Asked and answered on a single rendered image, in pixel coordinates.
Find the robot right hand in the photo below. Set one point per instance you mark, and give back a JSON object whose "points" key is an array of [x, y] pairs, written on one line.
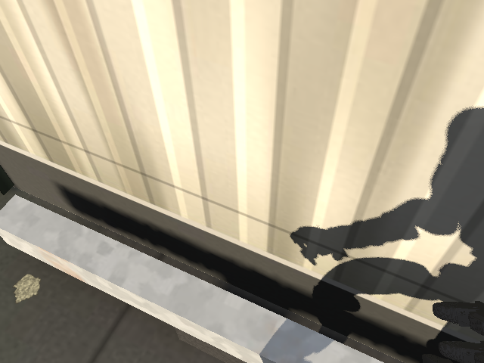
{"points": [[466, 315]]}

